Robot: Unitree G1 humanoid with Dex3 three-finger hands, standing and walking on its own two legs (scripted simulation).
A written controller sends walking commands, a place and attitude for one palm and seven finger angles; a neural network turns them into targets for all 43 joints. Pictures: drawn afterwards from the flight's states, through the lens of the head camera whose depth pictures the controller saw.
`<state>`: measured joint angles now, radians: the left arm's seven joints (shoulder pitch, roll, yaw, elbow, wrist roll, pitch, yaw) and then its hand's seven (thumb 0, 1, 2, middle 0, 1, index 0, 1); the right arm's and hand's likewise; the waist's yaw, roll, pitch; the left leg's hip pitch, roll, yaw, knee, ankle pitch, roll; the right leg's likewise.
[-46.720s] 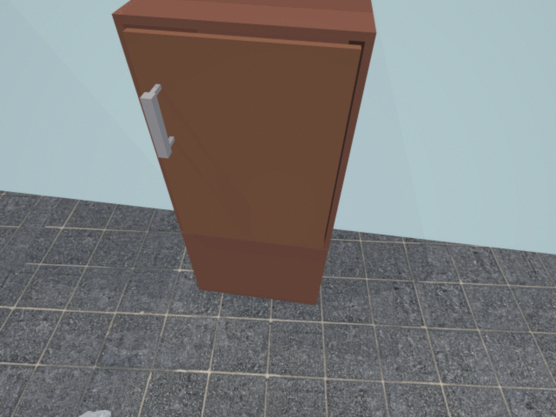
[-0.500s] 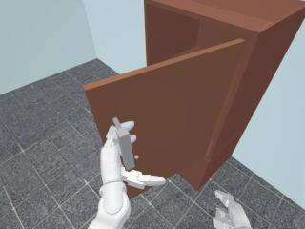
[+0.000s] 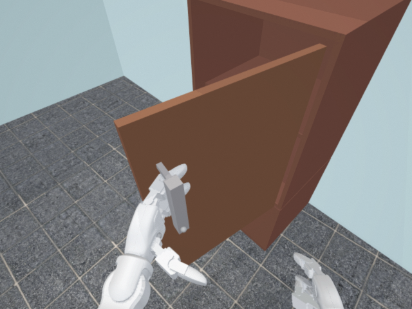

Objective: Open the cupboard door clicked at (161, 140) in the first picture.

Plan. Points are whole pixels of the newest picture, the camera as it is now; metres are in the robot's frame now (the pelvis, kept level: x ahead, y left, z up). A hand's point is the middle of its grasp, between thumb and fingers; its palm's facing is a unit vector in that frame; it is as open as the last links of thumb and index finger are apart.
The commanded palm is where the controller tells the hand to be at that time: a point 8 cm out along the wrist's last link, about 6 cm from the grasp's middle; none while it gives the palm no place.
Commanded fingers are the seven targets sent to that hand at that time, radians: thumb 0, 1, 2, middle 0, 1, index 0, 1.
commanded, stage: slide the hand sideways off the handle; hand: left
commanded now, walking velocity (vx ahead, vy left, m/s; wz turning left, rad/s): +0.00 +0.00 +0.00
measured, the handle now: (172, 198) +0.29 +0.08 +0.10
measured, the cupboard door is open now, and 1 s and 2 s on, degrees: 81 80 80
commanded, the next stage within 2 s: draw the hand back to the body in 0.82 s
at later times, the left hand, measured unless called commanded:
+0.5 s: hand (151, 252) +0.20 +0.10 +0.10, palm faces -0.10 -0.99 -0.06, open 16.2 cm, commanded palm +0.17 +0.17 +0.10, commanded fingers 0.00 -0.50 0.30 -0.15 -0.30 -0.15 -0.30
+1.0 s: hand (124, 265) +0.18 +0.13 +0.09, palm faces -0.11 -0.99 -0.03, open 16.3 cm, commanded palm +0.15 +0.20 +0.11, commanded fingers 0.00 -0.50 0.30 -0.15 -0.30 -0.15 -0.30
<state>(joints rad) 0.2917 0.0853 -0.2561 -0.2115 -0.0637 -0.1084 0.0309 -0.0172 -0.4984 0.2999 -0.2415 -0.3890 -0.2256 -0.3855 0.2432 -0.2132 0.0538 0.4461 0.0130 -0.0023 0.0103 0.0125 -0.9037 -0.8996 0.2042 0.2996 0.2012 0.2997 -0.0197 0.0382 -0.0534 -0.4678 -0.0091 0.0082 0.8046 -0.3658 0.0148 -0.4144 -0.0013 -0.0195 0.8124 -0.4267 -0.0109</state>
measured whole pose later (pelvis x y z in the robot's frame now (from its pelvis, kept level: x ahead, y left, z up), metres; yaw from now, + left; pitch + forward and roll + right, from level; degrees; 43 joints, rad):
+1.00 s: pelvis +0.01 +0.00 -0.02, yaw +1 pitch +5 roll -2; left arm 0.62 0.22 0.01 -0.42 -0.24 -0.20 -0.22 -0.02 -0.50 0.30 -0.15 -0.30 -0.15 -0.31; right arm 0.27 -0.23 0.02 0.41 0.05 -0.10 -0.05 0.01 -0.90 -0.90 0.20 0.30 0.20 0.30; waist 0.01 0.06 -0.11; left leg -0.62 0.01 -0.03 0.96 -0.44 0.01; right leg -0.53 0.02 -0.06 0.92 -0.49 -0.02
